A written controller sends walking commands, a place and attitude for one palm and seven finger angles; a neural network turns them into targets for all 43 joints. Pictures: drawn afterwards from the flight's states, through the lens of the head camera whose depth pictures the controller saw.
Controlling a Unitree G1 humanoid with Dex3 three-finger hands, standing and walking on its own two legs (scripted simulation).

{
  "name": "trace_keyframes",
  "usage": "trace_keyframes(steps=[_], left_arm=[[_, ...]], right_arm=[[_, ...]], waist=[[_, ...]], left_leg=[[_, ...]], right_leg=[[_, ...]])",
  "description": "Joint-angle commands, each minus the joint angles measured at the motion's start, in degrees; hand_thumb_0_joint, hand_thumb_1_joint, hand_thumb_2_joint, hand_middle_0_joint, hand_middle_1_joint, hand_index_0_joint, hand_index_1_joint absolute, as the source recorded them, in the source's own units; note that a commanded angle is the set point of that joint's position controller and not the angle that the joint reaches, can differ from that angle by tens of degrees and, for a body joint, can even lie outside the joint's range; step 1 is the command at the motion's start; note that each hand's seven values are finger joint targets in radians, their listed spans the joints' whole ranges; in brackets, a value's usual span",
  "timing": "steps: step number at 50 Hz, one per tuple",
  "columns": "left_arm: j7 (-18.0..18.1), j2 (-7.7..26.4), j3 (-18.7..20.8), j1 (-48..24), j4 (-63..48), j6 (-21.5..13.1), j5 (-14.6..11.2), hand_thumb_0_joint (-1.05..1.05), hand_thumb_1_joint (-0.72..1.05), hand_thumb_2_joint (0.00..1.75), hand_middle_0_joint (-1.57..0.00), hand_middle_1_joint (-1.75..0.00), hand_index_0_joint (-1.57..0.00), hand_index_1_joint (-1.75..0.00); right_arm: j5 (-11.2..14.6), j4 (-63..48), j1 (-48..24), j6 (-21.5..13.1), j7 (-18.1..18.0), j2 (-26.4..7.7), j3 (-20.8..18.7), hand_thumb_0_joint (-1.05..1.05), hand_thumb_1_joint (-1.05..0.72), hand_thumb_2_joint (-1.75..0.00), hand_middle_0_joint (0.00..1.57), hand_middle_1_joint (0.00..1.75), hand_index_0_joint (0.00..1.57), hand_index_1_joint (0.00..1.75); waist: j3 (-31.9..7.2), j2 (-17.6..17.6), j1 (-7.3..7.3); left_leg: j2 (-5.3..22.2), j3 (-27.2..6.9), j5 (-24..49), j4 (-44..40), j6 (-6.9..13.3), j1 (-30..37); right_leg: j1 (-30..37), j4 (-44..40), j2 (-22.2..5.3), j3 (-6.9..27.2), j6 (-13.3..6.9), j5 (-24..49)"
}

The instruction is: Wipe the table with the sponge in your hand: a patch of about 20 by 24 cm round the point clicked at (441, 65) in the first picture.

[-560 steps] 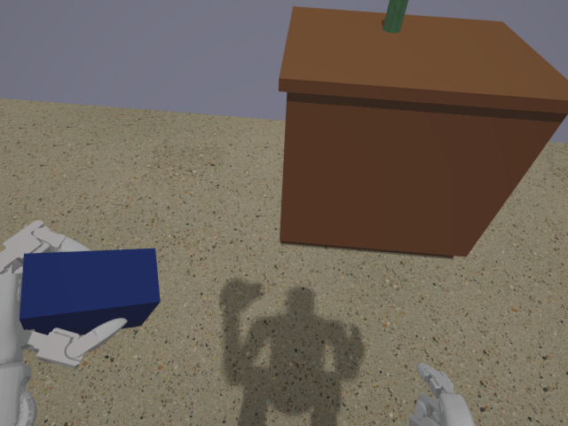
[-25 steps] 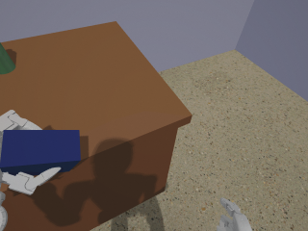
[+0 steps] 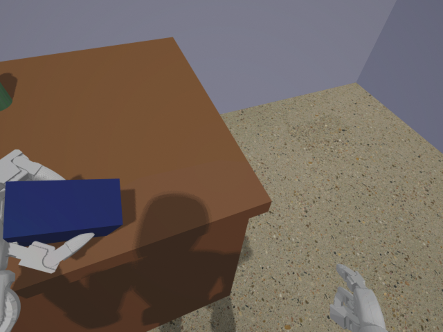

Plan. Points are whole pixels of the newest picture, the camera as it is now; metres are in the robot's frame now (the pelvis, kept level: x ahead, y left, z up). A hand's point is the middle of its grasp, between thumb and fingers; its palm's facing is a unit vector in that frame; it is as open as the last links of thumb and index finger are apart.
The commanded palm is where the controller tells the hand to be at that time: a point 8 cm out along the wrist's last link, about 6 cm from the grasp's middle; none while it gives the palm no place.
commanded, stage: come to a stop and stand still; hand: left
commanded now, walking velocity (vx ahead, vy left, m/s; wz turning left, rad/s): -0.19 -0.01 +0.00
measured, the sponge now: (81, 212) +0.23 +0.21 +0.16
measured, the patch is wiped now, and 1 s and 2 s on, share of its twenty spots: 0.00 0.00 0.00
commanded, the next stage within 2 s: look again from close up in 1.76 s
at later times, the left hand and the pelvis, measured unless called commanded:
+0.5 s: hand out of the picture +0.22 +0.32 +0.19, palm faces +0.51 -0.77 -0.39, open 9.8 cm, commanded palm +0.14 +0.31 +0.18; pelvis -0.03 +0.03 +0.00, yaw -1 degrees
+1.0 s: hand out of the picture +0.11 +0.34 +0.17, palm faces +0.44 -0.84 -0.31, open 9.8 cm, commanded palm +0.05 +0.37 +0.18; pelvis -0.10 +0.09 +0.00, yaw +2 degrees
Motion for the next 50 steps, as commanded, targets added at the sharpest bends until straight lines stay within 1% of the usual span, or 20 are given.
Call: trace_keyframes(steps=[1,4,6,11,17,18,19,20,22,25,28,30,31,33,36,39,43,46,48,50], left_arm=[[1.5,10.6,8.8,2.7,-12.6,-2.6,-0.7,0.0,0.1,1.3,-1.2,-1.6,-1.2,-1.6],[1.3,10.0,8.9,4.2,-10.5,-1.5,-1.6,0.0,0.1,1.3,-1.2,-1.6,-1.2,-1.6],[1.3,9.2,8.5,5.8,-9.2,-0.9,-2.1,0.0,0.1,1.3,-1.2,-1.6,-1.2,-1.6],[1.3,9.3,7.5,4.0,-11.2,-0.4,-2.1,0.0,0.1,1.3,-1.2,-1.6,-1.2,-1.6],[2.1,9.6,6.3,0.0,-13.4,0.3,-1.8,0.0,0.1,1.3,-1.2,-1.6,-1.2,-1.6],[1.1,50.3,37.1,-56.2,-20.7,-5.1,6.7,0.0,0.1,1.3,-1.2,-1.6,-1.2,-1.6],[-1.5,20.5,18.4,-25.3,11.1,-2.9,2.3,0.0,0.1,1.3,-1.2,-1.6,-1.2,-1.6],[-0.2,14.8,11.9,-18.3,1.8,-2.7,-0.6,0.0,0.1,1.3,-1.2,-1.6,-1.2,-1.6],[-0.9,9.7,6.6,-14.6,-0.4,-4.4,-0.7,0.0,0.1,1.3,-1.2,-1.6,-1.2,-1.6],[-1.8,2.0,-0.7,-1.8,-5.0,-3.5,-1.0,0.0,0.1,1.3,-1.2,-1.6,-1.2,-1.6],[-1.7,7.7,4.2,0.6,-9.0,-3.0,-0.1,0.0,0.1,1.3,-1.2,-1.6,-1.2,-1.6],[-0.7,13.2,10.7,1.0,-8.3,-3.2,-0.4,0.0,0.1,1.3,-1.2,-1.6,-1.2,-1.6],[-0.8,12.1,11.0,0.4,-7.2,-3.5,-0.7,0.0,0.1,1.3,-1.2,-1.6,-1.2,-1.6],[-0.7,12.7,11.8,-3.6,-8.6,-4.2,-0.7,0.0,0.1,1.3,-1.2,-1.6,-1.2,-1.6],[-0.7,12.1,10.8,-9.6,-8.9,-4.7,0.3,0.0,0.1,1.3,-1.2,-1.6,-1.2,-1.6],[-1.6,9.6,7.5,-11.9,-6.4,-4.7,0.7,0.0,0.1,1.3,-1.2,-1.6,-1.2,-1.6],[-2.2,5.7,2.7,-10.5,-4.7,-4.2,1.8,0.0,0.1,1.3,-1.2,-1.6,-1.2,-1.6],[-2.6,5.6,1.9,-11.1,-3.5,-3.6,2.2,0.0,0.1,1.3,-1.2,-1.6,-1.2,-1.6],[-2.6,7.1,3.1,-13.3,-5.0,-3.8,2.2,0.0,0.1,1.3,-1.2,-1.6,-1.2,-1.6],[-2.3,10.3,6.6,-14.4,-7.3,-4.1,2.0,0.0,0.1,1.3,-1.2,-1.6,-1.2,-1.6]], right_arm=[[0.6,-9.6,-2.7,-1.7,-0.4,-4.5,-0.1,0.0,-0.9,-0.9,0.2,0.3,0.2,0.3],[1.0,-10.4,-2.3,-1.0,-0.5,-5.0,-0.3,0.0,-0.9,-0.9,0.2,0.3,0.2,0.3],[0.9,-10.5,-1.9,-0.5,-0.6,-5.1,-0.1,0.0,-0.9,-0.9,0.2,0.3,0.2,0.3],[0.4,-10.6,-3.1,-0.3,-1.4,-4.4,0.8,0.0,-0.9,-0.9,0.2,0.3,0.2,0.3],[0.4,-10.1,-3.0,-1.0,-2.0,-4.7,0.4,0.0,-0.9,-0.9,0.2,0.3,0.2,0.3],[-2.6,-7.7,6.0,-5.2,-1.6,-5.4,-2.3,0.0,-0.9,-0.9,0.2,0.3,0.2,0.3],[-2.3,-4.4,1.3,-5.5,-0.9,-2.0,-0.7,0.0,-0.9,-0.9,0.2,0.3,0.2,0.3],[0.3,-8.3,-1.9,-4.9,-0.3,-3.7,-1.1,0.0,-0.9,-0.9,0.2,0.3,0.2,0.3],[-0.3,-8.2,-0.5,-5.8,0.2,-5.4,-0.9,0.0,-0.9,-0.9,0.2,0.3,0.2,0.3],[0.3,-9.4,-3.5,-5.7,2.6,-5.3,-0.9,0.0,-0.9,-0.9,0.2,0.3,0.2,0.3],[-0.4,-11.2,-4.4,-5.0,2.5,-6.6,-0.8,0.0,-0.9,-0.9,0.2,0.3,0.2,0.3],[-0.3,-11.0,-4.8,-4.4,1.3,-6.6,-0.7,0.0,-0.9,-0.9,0.2,0.3,0.2,0.3],[-0.6,-11.6,-4.3,-4.1,0.8,-6.2,-0.6,0.0,-0.9,-0.9,0.2,0.3,0.2,0.3],[-0.7,-12.1,-4.4,-4.1,-0.1,-6.0,-0.5,0.0,-0.9,-0.9,0.2,0.3,0.2,0.3],[-0.6,-11.4,-3.2,-4.7,-0.7,-6.0,-0.6,0.0,-0.9,-0.9,0.2,0.3,0.2,0.3],[-0.5,-10.7,-2.3,-5.8,0.0,-5.9,-0.9,0.0,-0.9,-0.9,0.2,0.3,0.2,0.3],[-0.7,-9.5,-1.9,-6.7,0.8,-6.2,-0.9,0.0,-0.9,-0.9,0.2,0.3,0.2,0.3],[-0.9,-8.4,-1.7,-6.3,1.2,-6.3,-0.8,0.0,-0.9,-0.9,0.2,0.3,0.2,0.3],[-1.1,-7.9,-1.8,-6.2,1.1,-6.2,-0.9,0.0,-0.9,-0.9,0.2,0.3,0.2,0.3],[-1.1,-7.8,-2.6,-6.3,1.0,-5.6,-0.6,0.0,-0.9,-0.9,0.2,0.3,0.2,0.3]], waist=[[-13.0,9.9,-0.09],[-13.2,1.3,-0.43],[-13.5,-0.7,-0.52],[-14.7,2.7,-0.02],[-14.9,4.3,-0.29],[-3.0,-6.5,2.18],[-14.1,-5.9,2.48],[-12.8,4.7,1.61],[-16.8,11.2,1.89],[-16.0,9.9,1.88],[-10.2,3.8,1.61],[-7.7,1.1,1.24],[-6.6,0.9,0.87],[-3.9,5.0,0.59],[-4.6,13.4,0.84],[-6.3,10.8,1.01],[-5.9,6.0,1.07],[-3.7,1.4,0.69],[-2.9,3.3,0.53],[-4.3,6.6,0.72]], left_leg=[[7.1,-6.5,34.3,0.5,3.7,6.1],[4.9,-4.4,29.5,4.2,2.0,1.5],[4.1,-4.1,27.6,3.2,1.8,1.2],[6.6,-6.7,28.6,-1.8,3.1,5.5],[5.6,-7.7,24.4,-1.8,2.2,5.3],[2.7,0.3,18.1,5.3,0.9,-5.6],[-2.6,-2.3,12.5,3.5,0.9,-3.1],[-0.3,-3.7,14.3,-0.2,0.3,-0.2],[2.1,-3.3,19.5,-3.5,1.6,5.1],[6.5,-7.6,25.7,-3.6,3.9,5.7],[6.7,-9.1,9.8,-7.3,3.1,-5.0],[5.0,-8.6,-2.7,-9.3,2.5,-5.6],[4.6,-9.2,-7.1,-10.4,2.7,-6.5],[5.2,-10.6,-14.7,-13.7,3.1,-8.1],[7.8,-11.8,-23.0,-19.1,4.3,-13.8],[5.8,-8.1,-20.3,-16.1,3.5,-12.5],[4.8,-8.0,-21.9,-14.3,3.0,-10.4],[2.7,-7.0,-20.5,-9.9,1.9,-6.1],[2.5,-7.4,-20.7,-9.2,1.6,-4.8],[4.4,-9.1,-22.0,-14.1,1.7,-6.0]], right_leg=[[7.2,-3.4,-7.4,6.9,3.4,34.7],[11.9,-5.7,-9.9,9.3,1.7,46.8],[12.1,-4.6,-11.2,9.6,0.9,49.7],[9.1,-5.6,-9.1,8.2,3.1,37.0],[9.7,-7.4,-9.5,9.4,1.2,33.1],[-1.1,-14.4,-7.7,11.9,6.9,42.0],[8.6,-8.5,-12.1,15.4,-0.5,48.8],[9.8,-5.9,-13.5,16.4,0.0,47.8],[9.4,-5.3,-9.6,12.5,3.3,36.1],[6.5,-3.2,-5.4,8.4,5.4,22.6],[7.0,-6.5,-4.4,7.4,3.4,9.2],[3.2,-10.0,-4.4,7.9,2.5,-0.2],[2.0,-11.2,-4.4,8.0,2.4,-4.5],[0.7,-10.9,-3.2,8.3,2.4,-8.1],[7.8,-2.8,-0.9,5.2,2.7,-3.3],[9.6,-4.2,-0.7,5.2,2.2,-2.5],[6.3,-7.2,-0.6,7.1,2.2,-5.6],[-2.2,-11.5,-1.3,9.2,1.5,-10.6],[-5.4,-10.3,-1.1,9.4,1.3,-11.6],[-1.9,-5.2,1.1,6.8,2.2,-7.8]])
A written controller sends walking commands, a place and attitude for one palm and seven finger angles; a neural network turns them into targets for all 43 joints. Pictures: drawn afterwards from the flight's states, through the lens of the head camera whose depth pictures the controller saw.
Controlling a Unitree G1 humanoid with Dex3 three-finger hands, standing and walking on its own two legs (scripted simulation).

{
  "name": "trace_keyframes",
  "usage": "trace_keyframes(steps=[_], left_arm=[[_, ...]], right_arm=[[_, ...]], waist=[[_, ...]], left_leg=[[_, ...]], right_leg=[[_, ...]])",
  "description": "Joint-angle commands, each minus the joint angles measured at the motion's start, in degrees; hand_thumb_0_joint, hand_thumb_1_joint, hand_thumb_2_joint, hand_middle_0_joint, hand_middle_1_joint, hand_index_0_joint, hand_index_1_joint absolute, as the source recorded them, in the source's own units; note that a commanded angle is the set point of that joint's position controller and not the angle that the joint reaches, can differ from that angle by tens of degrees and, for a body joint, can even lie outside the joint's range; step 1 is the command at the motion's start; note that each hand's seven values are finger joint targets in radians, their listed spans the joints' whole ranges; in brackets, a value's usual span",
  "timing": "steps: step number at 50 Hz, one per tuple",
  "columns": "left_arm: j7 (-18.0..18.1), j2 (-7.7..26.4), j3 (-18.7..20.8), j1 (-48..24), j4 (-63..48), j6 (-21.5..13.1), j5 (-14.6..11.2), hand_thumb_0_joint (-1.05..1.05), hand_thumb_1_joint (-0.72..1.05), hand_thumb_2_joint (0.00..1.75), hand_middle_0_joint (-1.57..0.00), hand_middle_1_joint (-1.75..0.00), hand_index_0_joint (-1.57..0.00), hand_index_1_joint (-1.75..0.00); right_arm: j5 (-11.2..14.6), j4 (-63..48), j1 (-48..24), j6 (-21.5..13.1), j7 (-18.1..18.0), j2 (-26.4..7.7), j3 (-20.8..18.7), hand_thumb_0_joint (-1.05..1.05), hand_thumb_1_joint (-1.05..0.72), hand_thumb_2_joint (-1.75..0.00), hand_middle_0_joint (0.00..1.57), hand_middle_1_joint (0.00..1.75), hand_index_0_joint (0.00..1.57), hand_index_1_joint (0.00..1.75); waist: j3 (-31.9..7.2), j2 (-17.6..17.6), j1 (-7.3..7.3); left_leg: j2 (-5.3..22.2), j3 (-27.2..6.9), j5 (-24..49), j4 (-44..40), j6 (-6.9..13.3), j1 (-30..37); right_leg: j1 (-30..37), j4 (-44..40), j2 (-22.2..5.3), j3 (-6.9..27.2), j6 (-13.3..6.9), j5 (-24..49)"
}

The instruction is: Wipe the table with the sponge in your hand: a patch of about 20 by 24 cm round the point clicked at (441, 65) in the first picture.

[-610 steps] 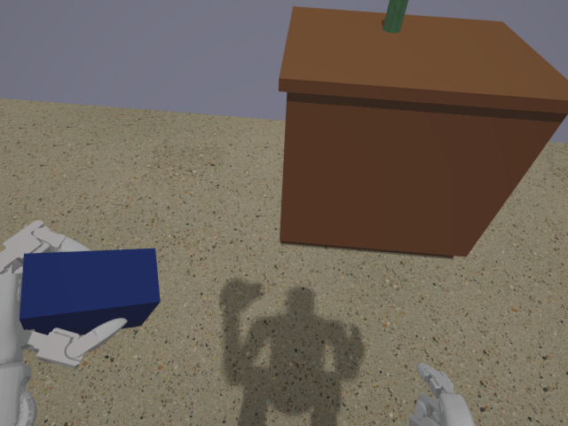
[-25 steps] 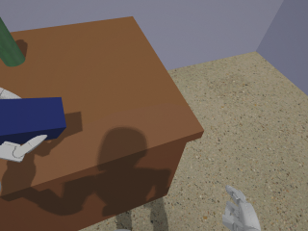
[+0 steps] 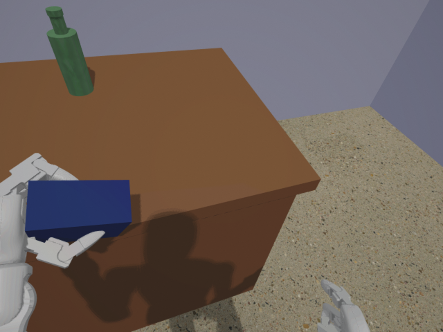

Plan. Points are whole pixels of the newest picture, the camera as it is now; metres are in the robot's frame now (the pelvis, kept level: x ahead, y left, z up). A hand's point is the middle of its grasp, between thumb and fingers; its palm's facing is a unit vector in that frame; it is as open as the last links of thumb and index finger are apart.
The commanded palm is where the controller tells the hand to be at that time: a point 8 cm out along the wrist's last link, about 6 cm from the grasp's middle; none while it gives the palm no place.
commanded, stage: come to a stop and stand still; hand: left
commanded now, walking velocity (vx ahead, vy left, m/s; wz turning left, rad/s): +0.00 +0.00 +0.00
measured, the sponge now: (94, 212) +0.23 +0.22 +0.14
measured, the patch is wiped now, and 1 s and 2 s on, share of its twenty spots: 0.00 0.00 0.00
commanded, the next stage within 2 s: look again from close up in 0.76 s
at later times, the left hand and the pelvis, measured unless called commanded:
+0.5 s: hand (19, 219) +0.20 +0.31 +0.15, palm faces +0.37 -0.87 -0.32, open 9.8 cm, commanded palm +0.13 +0.34 +0.18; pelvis -0.04 +0.06 +0.00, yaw -1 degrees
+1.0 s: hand out of the picture +0.19 +0.32 +0.16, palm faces +0.38 -0.87 -0.31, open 9.8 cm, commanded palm +0.13 +0.36 +0.18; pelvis -0.04 +0.09 +0.00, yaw -2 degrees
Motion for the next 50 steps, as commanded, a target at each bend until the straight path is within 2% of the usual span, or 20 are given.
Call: trace_keyframes(steps=[1,3,8,10,11,12,13,15,17,19,20,22,25,28,32,36,39,43,45,50], left_arm=[[1.1,13.0,7.5,-10.1,-14.2,-3.7,-0.5,0.0,0.1,1.3,-1.2,-1.6,-1.2,-1.6],[0.8,13.3,8.6,-10.5,-14.4,-3.7,-0.7,0.0,0.1,1.3,-1.2,-1.6,-1.2,-1.6],[0.0,12.2,7.9,-6.5,-16.2,-3.9,-1.1,0.0,0.1,1.3,-1.2,-1.6,-1.2,-1.6],[-0.1,12.4,7.5,-5.1,-16.4,-4.0,-1.1,0.0,0.1,1.3,-1.2,-1.6,-1.2,-1.6],[-0.1,13.2,7.4,-6.0,-18.0,-4.3,-1.3,0.0,0.1,1.3,-1.2,-1.6,-1.2,-1.6],[-0.3,11.6,5.9,-5.5,-17.6,-3.5,-2.0,0.0,0.1,1.3,-1.2,-1.6,-1.2,-1.6],[-0.1,10.4,5.0,-5.3,-16.9,-2.5,-2.4,0.0,0.1,1.3,-1.2,-1.6,-1.2,-1.6],[0.3,9.8,5.1,-5.7,-15.3,-1.7,-2.8,0.0,0.1,1.3,-1.2,-1.6,-1.2,-1.6],[1.5,10.5,5.2,-9.3,-13.7,-2.4,-2.1,0.0,0.1,1.3,-1.2,-1.6,-1.2,-1.6],[2.3,10.8,4.1,-12.8,-16.5,-3.7,-1.1,0.0,0.1,1.3,-1.2,-1.6,-1.2,-1.6],[2.7,12.7,5.5,-12.2,-16.0,-3.5,-0.4,0.0,0.1,1.3,-1.2,-1.6,-1.2,-1.6],[1.7,13.6,6.2,-9.9,-20.7,-3.4,-1.5,0.0,0.1,1.3,-1.2,-1.6,-1.2,-1.6],[1.6,15.0,9.5,-0.3,-24.8,-4.2,-1.8,0.0,0.1,1.3,-1.2,-1.6,-1.2,-1.6],[1.1,14.5,11.1,6.6,-23.7,-4.7,-2.6,0.0,0.1,1.3,-1.2,-1.6,-1.2,-1.6],[1.2,15.9,13.7,7.2,-14.6,-4.5,-3.3,0.0,0.1,1.3,-1.2,-1.6,-1.2,-1.6],[1.1,11.5,9.6,7.1,-8.2,-2.7,-3.9,0.0,0.1,1.3,-1.2,-1.6,-1.2,-1.6],[1.3,11.0,6.3,1.6,-11.7,-2.3,-3.2,0.0,0.1,1.3,-1.2,-1.6,-1.2,-1.6],[2.6,11.0,3.6,-7.2,-17.8,-3.1,-0.9,0.0,0.1,1.3,-1.2,-1.6,-1.2,-1.6],[3.4,14.2,6.0,-9.4,-21.3,-3.3,-0.3,0.0,0.1,1.3,-1.2,-1.6,-1.2,-1.6],[3.3,13.4,8.1,-1.1,-16.6,-3.9,-0.8,0.0,0.1,1.3,-1.2,-1.6,-1.2,-1.6]], right_arm=[[0.1,-8.7,-6.5,-3.6,-1.0,-7.5,-3.2,0.0,-0.9,-0.9,0.2,0.3,0.2,0.3],[0.1,-9.3,-6.4,-3.4,-0.8,-7.2,-3.7,0.0,-0.9,-0.9,0.2,0.3,0.2,0.3],[0.0,-10.0,-6.4,-3.4,0.4,-7.2,-3.8,0.0,-0.9,-0.9,0.2,0.3,0.2,0.3],[0.0,-10.0,-6.5,-3.1,0.7,-7.2,-3.5,0.0,-0.9,-0.9,0.2,0.3,0.2,0.3],[0.0,-9.8,-6.0,-2.9,0.7,-7.1,-3.3,0.0,-0.9,-0.9,0.2,0.3,0.2,0.3],[0.6,-9.9,-6.2,-3.2,0.3,-7.7,-3.8,0.0,-0.9,-0.9,0.2,0.3,0.2,0.3],[0.6,-9.3,-5.7,-3.2,0.0,-7.1,-3.5,0.0,-0.9,-0.9,0.2,0.3,0.2,0.3],[0.9,-7.2,-5.1,-3.5,0.1,-6.7,-2.9,0.0,-0.9,-0.9,0.2,0.3,0.2,0.3],[0.6,-5.8,-4.6,-4.1,-1.0,-7.1,-2.4,0.0,-0.9,-0.9,0.2,0.3,0.2,0.3],[0.4,-6.6,-4.8,-5.6,-1.2,-8.3,-3.0,0.0,-0.9,-0.9,0.2,0.3,0.2,0.3],[0.8,-7.7,-5.8,-5.9,-1.2,-7.5,-3.0,0.0,-0.9,-0.9,0.2,0.3,0.2,0.3],[-0.3,-7.5,-6.0,-5.2,-0.4,-7.0,-3.4,0.0,-0.9,-0.9,0.2,0.3,0.2,0.3],[0.6,-9.2,-6.8,-5.2,0.4,-7.9,-3.6,0.0,-0.9,-0.9,0.2,0.3,0.2,0.3],[0.8,-10.2,-6.4,-4.6,0.7,-7.6,-3.3,0.0,-0.9,-0.9,0.2,0.3,0.2,0.3],[0.5,-9.4,-4.6,-2.4,-0.4,-7.4,-3.3,0.0,-0.9,-0.9,0.2,0.3,0.2,0.3],[1.5,-8.6,-3.1,-1.5,-1.4,-8.5,-4.2,0.0,-0.9,-0.9,0.2,0.3,0.2,0.3],[1.7,-8.5,-4.7,-2.2,-2.0,-8.3,-3.7,0.0,-0.9,-0.9,0.2,0.3,0.2,0.3],[0.8,-7.6,-6.0,-3.6,-2.5,-8.6,-3.0,0.0,-0.9,-0.9,0.2,0.3,0.2,0.3],[0.7,-7.9,-6.3,-4.4,-2.8,-8.0,-3.1,0.0,-0.9,-0.9,0.2,0.3,0.2,0.3],[0.2,-7.6,-5.0,-4.1,-2.0,-7.5,-3.5,0.0,-0.9,-0.9,0.2,0.3,0.2,0.3]], waist=[[-5.7,7.1,-1.28],[-5.3,12.3,-0.59],[-5.9,8.4,-0.02],[-5.2,2.6,-0.55],[-6.0,-3.1,-0.86],[-4.2,-10.8,-1.18],[-2.2,-14.6,-1.63],[-3.7,-10.1,-3.15],[-5.3,5.3,-3.48],[-6.8,20.0,-2.13],[-6.5,17.0,-1.78],[-6.8,12.6,-2.55],[-8.5,7.5,-1.29],[-9.1,10.7,-1.2],[-8.6,5.0,-1.94],[-8.0,-4.1,-2.83],[-4.8,-2.1,-2.97],[-3.6,8.5,-2.02],[-3.3,11.8,-1.49],[-5.5,10.6,-1.4]], left_leg=[[9.1,-10.5,-24.4,-17.7,-2.4,-4.6],[11.5,-11.4,-29.7,-22.8,-2.6,-12.2],[10.4,-8.9,-27.1,-19.1,-3.8,-8.8],[4.8,-3.9,-18.8,-5.8,-4.7,-1.1],[1.4,-2.0,-11.2,10.6,-4.7,4.7],[0.4,-6.4,-7.4,23.2,-4.6,6.7],[1.4,-9.4,-5.6,27.2,-4.4,4.7],[4.2,-12.0,-5.4,15.5,-3.7,8.0],[1.7,-6.6,-1.7,-5.6,-3.7,11.1],[12.5,-19.8,15.1,-12.7,0.5,13.0],[14.5,-18.3,25.2,-10.5,2.6,14.5],[15.7,-25.7,22.4,-14.5,0.7,11.7],[13.8,-17.5,22.6,-12.1,0.2,9.3],[11.7,-15.3,11.5,-12.9,-2.2,3.4],[9.1,-14.1,-3.7,-12.9,-6.7,-2.8],[6.2,-11.5,-6.7,-6.2,-3.4,3.8],[6.2,-12.3,-9.5,-6.1,-1.8,5.0],[12.2,-21.3,-16.7,-20.7,-1.9,-1.0],[12.9,-20.6,-14.3,-21.3,-2.6,0.1],[10.4,-17.2,-4.0,-18.0,-5.7,4.0]], right_leg=[[4.2,4.4,1.8,-1.5,-0.6,-7.1],[10.4,13.0,3.8,-3.9,-0.4,-6.2],[12.6,1.3,2.6,-3.7,-2.2,-6.3],[4.3,-11.3,-2.2,4.5,-4.9,-7.9],[-4.3,-16.7,-9.0,14.1,-7.8,-9.4],[-15.3,-20.2,-15.7,25.4,-12.3,-19.6],[-18.2,-20.4,-18.8,27.3,-14.4,-20.5],[-17.7,-12.6,-15.6,20.2,-11.4,-14.9],[-10.2,-1.3,-6.7,10.0,-5.3,-6.2],[-8.9,14.7,1.0,2.6,-0.5,-2.5],[-10.8,18.9,1.4,1.2,0.0,-6.6],[-9.7,22.1,0.9,3.1,-0.1,-9.7],[-3.1,13.1,-0.3,0.3,-0.3,-3.5],[5.6,1.1,0.2,-2.3,-0.8,-0.1],[14.2,-8.9,-1.9,-0.5,-2.2,3.8],[1.0,-10.6,-7.0,6.4,-4.7,-5.8],[-5.3,-12.0,-7.6,8.7,-4.3,-12.0],[3.4,-0.7,-1.2,2.0,-0.8,-2.4],[4.5,-0.1,-1.2,1.3,-0.8,0.2],[7.5,-5.6,-1.0,0.5,-1.7,2.9]])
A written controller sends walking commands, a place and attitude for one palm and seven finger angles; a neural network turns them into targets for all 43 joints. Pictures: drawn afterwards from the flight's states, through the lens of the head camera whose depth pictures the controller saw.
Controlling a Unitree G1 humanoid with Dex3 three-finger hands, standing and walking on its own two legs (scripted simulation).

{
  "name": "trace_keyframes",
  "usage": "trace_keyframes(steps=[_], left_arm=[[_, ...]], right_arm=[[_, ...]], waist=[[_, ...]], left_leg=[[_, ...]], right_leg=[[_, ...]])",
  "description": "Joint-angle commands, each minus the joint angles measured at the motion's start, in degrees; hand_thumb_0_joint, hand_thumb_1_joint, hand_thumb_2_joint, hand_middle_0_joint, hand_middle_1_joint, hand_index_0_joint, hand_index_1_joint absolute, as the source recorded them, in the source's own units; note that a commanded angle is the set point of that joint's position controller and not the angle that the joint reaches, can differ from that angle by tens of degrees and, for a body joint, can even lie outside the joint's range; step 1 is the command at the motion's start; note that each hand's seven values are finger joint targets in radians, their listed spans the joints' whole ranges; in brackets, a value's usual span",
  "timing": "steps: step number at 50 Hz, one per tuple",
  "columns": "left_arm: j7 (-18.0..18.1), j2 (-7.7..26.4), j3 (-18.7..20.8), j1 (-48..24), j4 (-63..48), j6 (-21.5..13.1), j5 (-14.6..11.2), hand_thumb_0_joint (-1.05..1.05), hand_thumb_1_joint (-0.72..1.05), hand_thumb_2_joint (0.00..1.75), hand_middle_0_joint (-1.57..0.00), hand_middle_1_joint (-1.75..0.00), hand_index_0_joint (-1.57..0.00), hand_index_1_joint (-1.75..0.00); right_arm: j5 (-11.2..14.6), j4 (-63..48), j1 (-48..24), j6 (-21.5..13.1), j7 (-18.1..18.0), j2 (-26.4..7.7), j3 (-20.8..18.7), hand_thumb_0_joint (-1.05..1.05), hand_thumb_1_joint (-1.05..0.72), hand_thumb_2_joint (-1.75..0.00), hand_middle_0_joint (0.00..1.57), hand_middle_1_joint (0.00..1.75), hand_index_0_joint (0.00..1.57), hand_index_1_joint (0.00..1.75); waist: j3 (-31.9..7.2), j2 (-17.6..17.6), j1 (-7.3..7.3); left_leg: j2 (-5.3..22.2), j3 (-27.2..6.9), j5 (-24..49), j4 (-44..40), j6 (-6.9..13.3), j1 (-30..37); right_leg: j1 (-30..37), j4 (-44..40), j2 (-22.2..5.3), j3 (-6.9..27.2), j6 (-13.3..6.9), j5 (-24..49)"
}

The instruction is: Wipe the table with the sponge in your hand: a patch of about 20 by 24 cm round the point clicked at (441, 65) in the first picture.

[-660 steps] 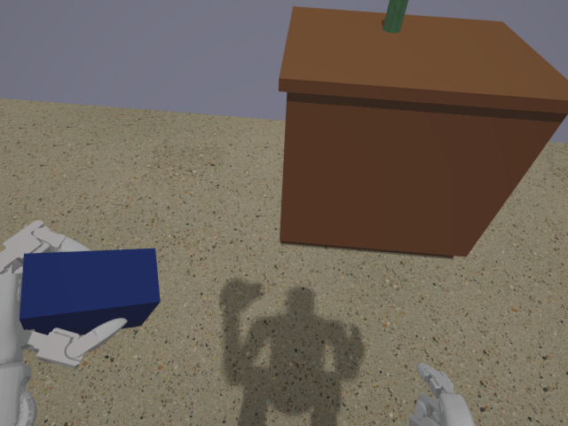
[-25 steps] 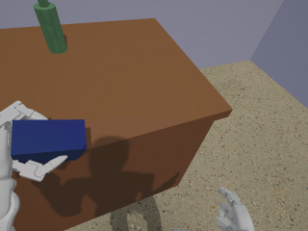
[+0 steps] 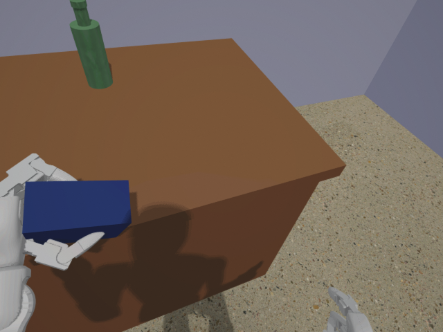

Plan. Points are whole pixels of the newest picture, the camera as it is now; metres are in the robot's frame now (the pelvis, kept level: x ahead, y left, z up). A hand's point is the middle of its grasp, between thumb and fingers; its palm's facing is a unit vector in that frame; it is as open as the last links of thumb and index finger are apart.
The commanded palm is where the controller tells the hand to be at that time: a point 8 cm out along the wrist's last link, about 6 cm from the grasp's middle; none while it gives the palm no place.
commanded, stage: look again from close up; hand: left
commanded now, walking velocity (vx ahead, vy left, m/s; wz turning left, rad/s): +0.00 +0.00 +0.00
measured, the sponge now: (93, 213) +0.23 +0.21 +0.14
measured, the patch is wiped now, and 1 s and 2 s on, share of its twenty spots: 0.00 0.00 0.00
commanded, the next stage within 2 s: shuffle to correct the standing spot in 0.10 s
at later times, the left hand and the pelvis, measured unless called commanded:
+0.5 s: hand (101, 190) +0.26 +0.21 +0.16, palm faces +0.40 -0.83 -0.39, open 9.8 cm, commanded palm +0.19 +0.24 +0.18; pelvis +0.04 -0.04 +0.00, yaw +1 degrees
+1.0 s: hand (187, 157) +0.34 +0.10 +0.16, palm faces +0.33 -0.83 -0.46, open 9.8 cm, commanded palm +0.26 +0.14 +0.18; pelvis +0.10 -0.13 -0.01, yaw -1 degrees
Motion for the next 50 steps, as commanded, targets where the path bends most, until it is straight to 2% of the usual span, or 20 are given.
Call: trace_keyframes(steps=[1,5,11,18,25,27,30,33,36,39,40,41,42,43,44,45,46,47,49,50], left_arm=[[1.1,11.3,8.2,-1.0,-12.2,-5.3,-1.1,0.0,0.1,1.3,-1.2,-1.6,-1.2,-1.6],[0.6,10.2,8.6,4.2,-8.5,-4.6,-2.3,0.0,0.1,1.3,-1.2,-1.6,-1.2,-1.6],[0.4,10.1,6.2,-1.0,-11.8,-4.1,-2.5,0.0,0.1,1.3,-1.2,-1.6,-1.2,-1.6],[1.0,12.0,6.0,-6.9,-15.5,-3.3,-1.9,0.0,0.1,1.3,-1.2,-1.6,-1.2,-1.6],[0.5,12.0,8.6,1.3,-12.8,-1.8,-3.2,0.0,0.1,1.3,-1.2,-1.6,-1.2,-1.6],[0.4,11.8,8.9,3.3,-12.4,-1.5,-4.3,0.0,0.1,1.3,-1.2,-1.6,-1.2,-1.6],[0.7,12.6,10.2,6.2,-12.9,-1.0,-5.6,0.0,0.1,1.3,-1.2,-1.6,-1.2,-1.6],[1.3,13.3,10.1,2.7,-15.2,-2.1,-6.2,0.0,0.1,1.3,-1.2,-1.6,-1.2,-1.6],[2.4,14.0,9.8,0.0,-17.0,-3.2,-5.1,0.0,0.1,1.3,-1.2,-1.6,-1.2,-1.6],[2.8,13.4,8.9,-3.6,-17.0,-2.9,-4.9,0.0,0.1,1.3,-1.2,-1.6,-1.2,-1.6],[2.9,13.7,9.0,-3.1,-16.3,-2.5,-4.7,0.0,0.1,1.3,-1.2,-1.6,-1.2,-1.6],[2.7,12.9,8.7,-2.5,-16.0,-2.7,-4.8,0.0,0.1,1.3,-1.2,-1.6,-1.2,-1.6],[2.4,13.4,9.7,-2.9,-16.9,-2.7,-4.9,0.0,0.1,1.3,-1.2,-1.6,-1.2,-1.6],[1.6,13.4,10.3,-4.2,-15.7,-2.9,-5.2,0.0,0.1,1.3,-1.2,-1.6,-1.2,-1.6],[0.8,14.8,10.6,-3.7,-14.7,-1.9,-4.4,0.0,0.1,1.3,-1.2,-1.6,-1.2,-1.6],[0.1,15.0,9.7,-4.3,-15.3,-0.9,-4.1,0.0,0.1,1.3,-1.2,-1.6,-1.2,-1.6],[-0.3,15.4,10.6,-2.8,-16.1,-0.5,-3.9,0.0,0.1,1.3,-1.2,-1.6,-1.2,-1.6],[-0.6,14.9,11.4,1.4,-16.1,-0.2,-3.7,0.0,0.1,1.3,-1.2,-1.6,-1.2,-1.6],[-0.7,14.0,13.3,8.5,-17.6,-1.0,-4.1,0.0,0.1,1.3,-1.2,-1.6,-1.2,-1.6],[-0.3,13.9,14.1,11.2,-16.5,-1.0,-4.6,0.0,0.1,1.3,-1.2,-1.6,-1.2,-1.6]], right_arm=[[-0.1,-9.1,-5.8,-2.9,-0.2,-6.9,-2.3,0.0,-0.9,-0.9,0.2,0.3,0.2,0.3],[0.7,-9.9,-6.0,-1.7,-0.1,-7.0,-2.5,0.0,-0.9,-0.9,0.2,0.3,0.2,0.3],[0.6,-10.0,-6.5,-1.0,-0.4,-7.4,-2.1,0.0,-0.9,-0.9,0.2,0.3,0.2,0.3],[-0.4,-9.9,-7.4,0.0,-0.6,-7.1,-2.1,0.0,-0.9,-0.9,0.2,0.3,0.2,0.3],[1.1,-11.2,-7.5,1.2,0.2,-6.7,-2.4,0.0,-0.9,-0.9,0.2,0.3,0.2,0.3],[1.5,-11.7,-6.4,2.0,0.3,-7.0,-3.0,0.0,-0.9,-0.9,0.2,0.3,0.2,0.3],[2.2,-11.7,-6.3,2.7,0.2,-6.7,-3.1,0.0,-0.9,-0.9,0.2,0.3,0.2,0.3],[2.2,-11.8,-7.1,3.0,0.6,-5.9,-2.3,0.0,-0.9,-0.9,0.2,0.3,0.2,0.3],[1.4,-10.9,-7.9,3.3,0.3,-4.6,-0.8,0.0,-0.9,-0.9,0.2,0.3,0.2,0.3],[0.7,-10.7,-7.3,3.0,0.0,-4.8,-1.1,0.0,-0.9,-0.9,0.2,0.3,0.2,0.3],[0.5,-10.4,-8.4,3.2,-0.4,-5.0,-1.3,0.0,-0.9,-0.9,0.2,0.3,0.2,0.3],[0.6,-10.8,-7.2,3.6,-0.5,-6.4,-2.1,0.0,-0.9,-0.9,0.2,0.3,0.2,0.3],[0.8,-11.3,-6.6,4.1,-0.5,-7.6,-3.0,0.0,-0.9,-0.9,0.2,0.3,0.2,0.3],[0.5,-11.4,-6.9,4.5,0.0,-7.4,-3.0,0.0,-0.9,-0.9,0.2,0.3,0.2,0.3],[-0.1,-11.5,-7.6,4.5,0.3,-6.7,-3.0,0.0,-0.9,-0.9,0.2,0.3,0.2,0.3],[0.1,-11.8,-9.7,4.6,0.5,-6.2,-2.7,0.0,-0.9,-0.9,0.2,0.3,0.2,0.3],[0.1,-11.9,-9.4,4.9,0.6,-6.8,-3.0,0.0,-0.9,-0.9,0.2,0.3,0.2,0.3],[0.4,-12.2,-8.6,5.2,0.8,-7.5,-3.8,0.0,-0.9,-0.9,0.2,0.3,0.2,0.3],[1.4,-13.3,-6.6,5.0,1.5,-7.3,-3.9,0.0,-0.9,-0.9,0.2,0.3,0.2,0.3],[2.1,-13.8,-5.8,4.6,1.5,-7.1,-3.3,0.0,-0.9,-0.9,0.2,0.3,0.2,0.3]], waist=[[-5.9,10.1,-0.36],[-6.6,6.7,-0.63],[-9.2,5.1,-0.82],[-6.6,11.4,-0.97],[-9.0,8.0,-1.34],[-11.0,5.5,-1.59],[-12.5,-1.7,-2.01],[-8.8,-4.3,-1.08],[-5.3,3.2,-0.75],[-7.5,4.5,-1.26],[-8.0,5.2,-1.67],[-9.6,7.9,-2.37],[-11.6,14.7,-2.6],[-9.9,18.5,-2.31],[-5.5,14.8,-1.65],[-3.8,12.0,-1.91],[-2.9,8.7,-1.49],[-3.1,7.5,-0.11],[-7.6,12.0,1.18],[-9.4,13.1,1.09]], left_leg=[[13.3,-15.2,-7.6,-12.0,-8.7,-0.9],[12.6,-12.9,0.5,-10.0,-10.0,1.0],[13.2,-12.9,6.5,-8.5,-10.1,4.5],[16.7,-17.9,-5.9,-12.5,-8.0,7.2],[14.1,-10.8,12.1,-0.9,-7.0,5.4],[13.2,-9.4,12.3,4.4,-6.3,1.5],[9.3,-4.6,6.1,16.9,-5.6,-6.0],[6.5,-2.2,-15.1,25.8,-6.3,-18.7],[7.8,-0.7,-14.8,20.6,-5.4,-17.2],[5.0,3.9,-1.7,8.3,-4.7,-2.4],[5.4,2.9,5.1,4.3,-3.6,5.5],[10.5,-4.8,10.6,3.2,0.2,14.0],[20.2,-17.4,19.9,2.0,6.1,20.7],[28.6,-30.1,20.8,-3.1,11.8,20.0],[31.5,-35.5,19.0,-4.9,13.5,14.6],[32.7,-35.7,18.0,-4.6,13.3,13.2],[31.9,-30.5,17.5,-3.8,11.3,9.4],[29.4,-21.3,16.7,-1.9,7.8,4.1],[22.0,-4.7,10.5,2.0,1.1,-6.3],[18.8,-1.0,5.9,5.3,-1.1,-8.5]], right_leg=[[4.2,-3.6,-1.2,1.1,-1.6,0.5],[3.6,-4.0,-2.4,1.5,-2.1,3.4],[2.4,-2.5,-2.6,1.4,-1.7,5.7],[-3.6,-0.2,0.2,-0.8,-1.8,-4.8],[3.4,-5.6,-0.8,-1.6,-3.4,5.6],[6.7,-3.4,-3.2,1.7,-5.3,10.5],[9.1,-2.8,-10.6,13.7,-10.4,17.0],[14.1,-5.4,-17.2,20.5,-14.5,25.5],[11.1,-3.7,-15.7,17.0,-11.7,29.8],[5.1,1.5,-9.7,8.4,-3.9,33.9],[0.4,7.0,-7.6,4.9,-1.2,32.6],[-7.3,16.1,-4.8,2.7,2.7,29.8],[-16.6,29.7,-0.9,1.5,5.9,17.0],[-24.3,44.2,1.2,5.7,4.8,-10.5],[-27.6,52.5,1.3,10.0,2.5,-14.5],[-31.0,55.3,-0.4,11.3,1.1,-14.4],[-31.9,53.1,-2.5,12.2,-0.4,-13.8],[-27.2,44.8,-4.3,11.3,-1.1,-13.5],[-7.8,21.7,-4.9,2.8,-1.4,-7.7],[0.0,14.9,-2.1,-2.3,-1.0,-2.0]])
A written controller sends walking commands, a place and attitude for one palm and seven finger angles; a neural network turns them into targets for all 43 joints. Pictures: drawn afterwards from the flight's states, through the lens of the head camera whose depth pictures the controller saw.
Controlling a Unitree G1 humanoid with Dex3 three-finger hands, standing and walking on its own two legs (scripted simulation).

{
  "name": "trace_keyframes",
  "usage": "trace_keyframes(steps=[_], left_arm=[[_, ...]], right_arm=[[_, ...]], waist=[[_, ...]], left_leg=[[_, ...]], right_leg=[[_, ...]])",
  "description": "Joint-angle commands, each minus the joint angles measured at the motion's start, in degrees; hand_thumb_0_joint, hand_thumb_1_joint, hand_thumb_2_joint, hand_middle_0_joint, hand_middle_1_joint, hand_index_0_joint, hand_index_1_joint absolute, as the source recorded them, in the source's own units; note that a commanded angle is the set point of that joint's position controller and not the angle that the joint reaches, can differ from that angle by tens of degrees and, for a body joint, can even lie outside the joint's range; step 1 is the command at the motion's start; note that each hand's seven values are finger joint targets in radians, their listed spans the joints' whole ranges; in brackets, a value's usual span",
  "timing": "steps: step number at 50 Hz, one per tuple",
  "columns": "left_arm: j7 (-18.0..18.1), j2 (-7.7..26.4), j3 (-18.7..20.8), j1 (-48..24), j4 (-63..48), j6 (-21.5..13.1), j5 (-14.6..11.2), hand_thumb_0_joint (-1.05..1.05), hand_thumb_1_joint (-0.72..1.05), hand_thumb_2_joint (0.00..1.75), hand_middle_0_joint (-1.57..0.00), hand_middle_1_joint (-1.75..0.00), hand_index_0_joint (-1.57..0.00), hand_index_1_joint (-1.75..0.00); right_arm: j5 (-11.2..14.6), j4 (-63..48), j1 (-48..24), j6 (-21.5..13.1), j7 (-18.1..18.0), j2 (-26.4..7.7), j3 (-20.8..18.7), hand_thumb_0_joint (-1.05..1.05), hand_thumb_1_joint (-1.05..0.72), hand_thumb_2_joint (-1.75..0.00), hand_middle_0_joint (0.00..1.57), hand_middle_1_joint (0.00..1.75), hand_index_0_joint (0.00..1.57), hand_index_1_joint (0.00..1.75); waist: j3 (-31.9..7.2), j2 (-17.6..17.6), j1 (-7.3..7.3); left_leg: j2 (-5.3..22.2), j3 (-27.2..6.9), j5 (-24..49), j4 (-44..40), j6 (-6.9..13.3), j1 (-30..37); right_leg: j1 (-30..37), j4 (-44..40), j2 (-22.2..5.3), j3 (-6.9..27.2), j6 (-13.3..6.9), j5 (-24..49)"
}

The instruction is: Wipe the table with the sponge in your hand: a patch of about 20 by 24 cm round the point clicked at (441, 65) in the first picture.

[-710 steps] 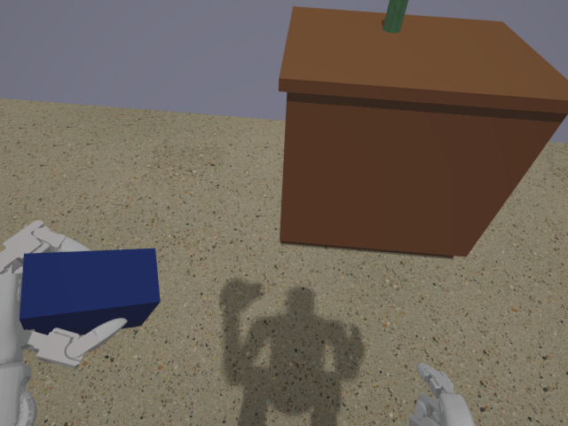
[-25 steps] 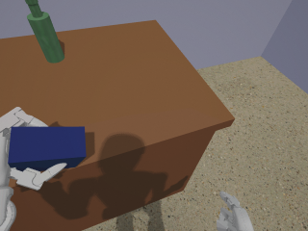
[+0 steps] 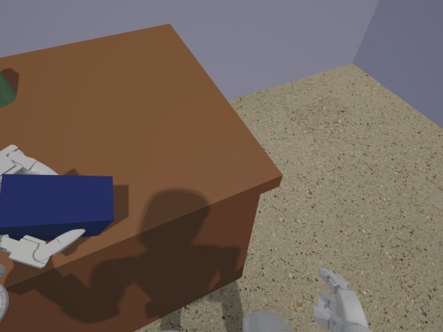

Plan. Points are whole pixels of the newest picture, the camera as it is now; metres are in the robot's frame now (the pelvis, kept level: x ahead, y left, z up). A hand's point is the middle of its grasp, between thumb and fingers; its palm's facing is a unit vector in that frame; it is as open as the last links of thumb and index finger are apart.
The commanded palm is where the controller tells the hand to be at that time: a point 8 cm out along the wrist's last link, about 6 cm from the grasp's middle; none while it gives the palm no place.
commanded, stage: come to a stop and stand still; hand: left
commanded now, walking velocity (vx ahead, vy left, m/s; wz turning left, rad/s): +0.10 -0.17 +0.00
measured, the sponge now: (74, 209) +0.25 +0.21 +0.15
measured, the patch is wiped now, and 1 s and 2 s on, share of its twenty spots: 0.00 0.00 0.00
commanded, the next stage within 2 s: look again from close up in 1.80 s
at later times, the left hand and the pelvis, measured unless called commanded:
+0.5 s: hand (81, 189) +0.25 +0.18 +0.20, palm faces +0.41 -0.78 -0.46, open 9.8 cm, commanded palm +0.18 +0.23 +0.19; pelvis +0.04 -0.06 +0.01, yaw +4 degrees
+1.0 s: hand (48, 201) +0.25 +0.24 +0.17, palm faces +0.31 -0.86 -0.40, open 9.8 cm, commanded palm +0.18 +0.28 +0.19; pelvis +0.02 +0.00 +0.01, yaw +0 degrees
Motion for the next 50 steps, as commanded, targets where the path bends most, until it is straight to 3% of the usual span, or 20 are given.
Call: trace_keyframes(steps=[1,2,3,4,6,10,13,16,18,22,25,27,32,33,34,35,36,41,44,50], left_arm=[[1.1,8.7,9.2,11.1,-13.7,-4.5,-0.9,0.0,0.1,1.3,-1.2,-1.6,-1.2,-1.6],[1.3,10.2,9.9,8.4,-14.9,-4.4,-0.8,0.0,0.1,1.3,-1.2,-1.6,-1.2,-1.6],[1.6,11.8,10.8,5.0,-13.8,-4.5,-0.5,0.0,0.1,1.3,-1.2,-1.6,-1.2,-1.6],[1.9,13.7,11.9,1.9,-13.0,-4.8,-1.2,0.0,0.1,1.3,-1.2,-1.6,-1.2,-1.6],[2.0,9.3,7.3,-0.3,-9.8,-4.3,-0.6,0.0,0.1,1.3,-1.2,-1.6,-1.2,-1.6],[3.3,10.5,7.5,-2.6,-13.0,-5.3,0.5,0.0,0.1,1.3,-1.2,-1.6,-1.2,-1.6],[4.6,7.7,5.0,-1.4,-15.6,-6.7,0.8,0.0,0.1,1.3,-1.2,-1.6,-1.2,-1.6],[5.1,7.6,3.5,-1.1,-20.6,-7.2,1.4,0.0,0.1,1.3,-1.2,-1.6,-1.2,-1.6],[5.0,9.3,5.1,0.8,-20.4,-7.4,2.3,0.0,0.1,1.3,-1.2,-1.6,-1.2,-1.6],[4.4,8.2,6.3,3.9,-15.1,-7.4,1.6,0.0,0.1,1.3,-1.2,-1.6,-1.2,-1.6],[4.2,5.7,5.8,7.4,-7.3,-6.1,-0.6,0.0,0.1,1.3,-1.2,-1.6,-1.2,-1.6],[4.0,6.9,7.3,7.4,-7.1,-5.8,-1.4,0.0,0.1,1.3,-1.2,-1.6,-1.2,-1.6],[4.4,5.9,3.1,0.7,-11.5,-6.0,0.1,0.0,0.1,1.3,-1.2,-1.6,-1.2,-1.6],[3.0,48.4,35.3,-52.0,-16.3,-12.0,7.3,0.0,0.1,1.3,-1.2,-1.6,-1.2,-1.6],[-0.1,15.0,10.5,-20.0,11.4,-9.4,3.5,0.0,0.1,1.3,-1.2,-1.6,-1.2,-1.6],[1.3,13.9,8.4,-16.1,-0.6,-9.4,1.3,0.0,0.1,1.3,-1.2,-1.6,-1.2,-1.6],[1.2,8.9,4.3,-14.8,5.2,-9.3,1.2,0.0,0.1,1.3,-1.2,-1.6,-1.2,-1.6],[0.9,3.8,-2.1,-9.4,-11.6,-10.5,1.4,0.0,0.1,1.3,-1.2,-1.6,-1.2,-1.6],[1.6,7.7,4.0,-4.8,-10.4,-10.6,2.2,0.0,0.1,1.3,-1.2,-1.6,-1.2,-1.6],[2.0,10.2,10.2,-2.0,-8.9,-11.6,1.2,0.0,0.1,1.3,-1.2,-1.6,-1.2,-1.6]], right_arm=[[1.7,-9.7,-0.4,-3.3,0.1,-8.4,-2.6,0.0,-0.9,-0.9,0.2,0.3,0.2,0.3],[2.1,-9.7,0.1,-3.6,0.3,-7.3,-2.6,0.0,-0.9,-0.9,0.2,0.3,0.2,0.3],[2.1,-9.3,-0.2,-4.2,0.2,-6.5,-2.6,0.0,-0.9,-0.9,0.2,0.3,0.2,0.3],[1.9,-9.5,-1.8,-5.5,-0.6,-6.5,-2.4,0.0,-0.9,-0.9,0.2,0.3,0.2,0.3],[1.8,-6.7,-0.7,-6.7,-0.8,-8.0,-2.1,0.0,-0.9,-0.9,0.2,0.3,0.2,0.3],[1.1,-3.8,-3.2,-6.9,-1.8,-7.2,-0.9,0.0,-0.9,-0.9,0.2,0.3,0.2,0.3],[0.0,-4.1,-2.2,-9.4,-3.2,-7.0,-1.5,0.0,-0.9,-0.9,0.2,0.3,0.2,0.3],[1.0,-5.6,-2.0,-10.4,-3.2,-9.4,-2.9,0.0,-0.9,-0.9,0.2,0.3,0.2,0.3],[0.1,-5.8,-2.9,-10.3,-2.8,-7.7,-1.8,0.0,-0.9,-0.9,0.2,0.3,0.2,0.3],[1.5,-6.6,-0.5,-9.1,-1.9,-9.3,-2.6,0.0,-0.9,-0.9,0.2,0.3,0.2,0.3],[2.6,-6.7,0.5,-8.0,-2.0,-9.5,-3.4,0.0,-0.9,-0.9,0.2,0.3,0.2,0.3],[2.5,-6.8,-0.4,-6.8,-2.2,-8.3,-2.4,0.0,-0.9,-0.9,0.2,0.3,0.2,0.3],[0.6,-6.1,-3.0,-6.7,-3.8,-8.0,-1.3,0.0,-0.9,-0.9,0.2,0.3,0.2,0.3],[-2.9,-4.4,2.4,-11.6,-3.9,-9.9,-3.4,0.0,-0.9,-0.9,0.2,0.3,0.2,0.3],[-0.7,-3.0,2.2,-12.7,-2.7,-3.8,-1.4,0.0,-0.9,-0.9,0.2,0.3,0.2,0.3],[1.1,-5.6,-0.8,-12.3,-2.5,-7.2,-1.9,0.0,-0.9,-0.9,0.2,0.3,0.2,0.3],[1.2,-4.9,0.5,-12.7,-2.4,-7.0,-1.6,0.0,-0.9,-0.9,0.2,0.3,0.2,0.3],[0.3,-6.1,-3.4,-13.8,-0.7,-8.6,-1.6,0.0,-0.9,-0.9,0.2,0.3,0.2,0.3],[0.5,-7.1,-3.9,-13.3,-0.3,-9.5,-1.5,0.0,-0.9,-0.9,0.2,0.3,0.2,0.3],[0.2,-7.5,-3.2,-11.5,-0.7,-8.7,-1.7,0.0,-0.9,-0.9,0.2,0.3,0.2,0.3]], waist=[[-15.2,9.2,3.57],[-17.0,0.9,3.14],[-16.1,-15.0,2.3],[-15.7,-21.5,1.56],[-8.6,-12.3,0.83],[-8.2,-4.2,0.92],[-12.6,1.3,1.07],[-14.4,14.1,2.23],[-13.1,21.7,1.53],[-13.6,6.7,2.03],[-14.0,-12.8,0.26],[-10.4,-9.1,1.03],[-11.1,0.4,0.96],[-3.2,-7.6,6.55],[-11.0,-11.8,3.56],[-10.1,-2.8,3.52],[-12.5,-1.7,3.04],[-12.5,6.0,2.67],[-8.9,7.4,3.25],[-9.6,9.4,2.22]], left_leg=[[7.6,0.7,6.2,3.1,6.6,-9.2],[4.1,1.8,0.4,13.5,5.1,-11.9],[-3.1,3.5,-8.0,29.3,3.2,-14.9],[-5.4,-0.1,-14.7,39.0,2.1,-16.5],[-2.0,-4.4,-11.1,39.1,1.8,-12.5],[0.3,-4.2,-7.4,12.5,3.7,-0.9],[-4.2,0.3,2.4,-10.4,3.9,6.7],[7.7,-11.5,22.0,-13.2,8.3,11.8],[8.0,-10.7,39.0,-11.6,7.2,12.9],[5.2,-7.5,36.3,0.8,4.1,4.1],[-3.4,-3.1,6.7,14.9,1.3,-5.9],[-0.4,-6.5,-10.2,8.8,2.2,-5.8],[1.7,-5.2,5.1,-9.5,4.3,5.6],[1.1,-0.2,8.7,0.0,3.8,-5.6],[-6.0,-1.4,6.5,1.2,2.6,-1.1],[-4.5,-1.1,3.6,-1.7,2.3,2.4],[-3.7,1.0,3.3,-3.7,1.8,4.6],[0.4,-3.4,-3.3,-12.5,4.0,2.7],[3.4,-7.1,-15.2,-20.3,4.9,-9.4],[4.6,-7.7,-11.7,-19.5,5.3,-8.2]], right_leg=[[25.5,-29.5,-1.2,-8.4,-0.1,15.0],[31.1,-33.6,-2.2,-6.9,0.2,16.5],[28.7,-42.9,-9.6,7.0,-3.5,18.4],[23.4,-48.1,-18.5,18.4,-6.9,18.8],[8.2,-53.3,-21.6,22.7,-9.3,4.7],[5.4,-44.3,-18.9,10.2,-8.0,14.1],[14.2,-39.2,-14.4,6.1,-3.8,15.0],[11.6,-25.2,-7.4,-0.4,-0.2,13.3],[8.6,-23.9,-6.2,-5.1,0.5,4.1],[23.1,-40.1,-6.9,-5.6,-1.6,26.8],[26.7,-39.7,-20.3,8.9,-9.8,53.8],[18.7,-42.6,-23.3,10.8,-9.2,40.2],[13.3,-39.5,-10.7,1.0,-0.8,11.3],[8.1,-47.0,-10.0,6.8,1.6,21.1],[11.9,-44.0,-14.1,10.9,-4.6,25.8],[12.0,-41.4,-15.6,12.7,-5.0,30.0],[14.3,-41.4,-14.2,10.1,-3.7,25.4],[16.0,-40.2,-6.5,0.9,0.5,2.9],[22.2,-34.2,-2.9,-3.3,1.7,3.8],[22.7,-34.2,-2.3,-4.1,1.5,8.7]])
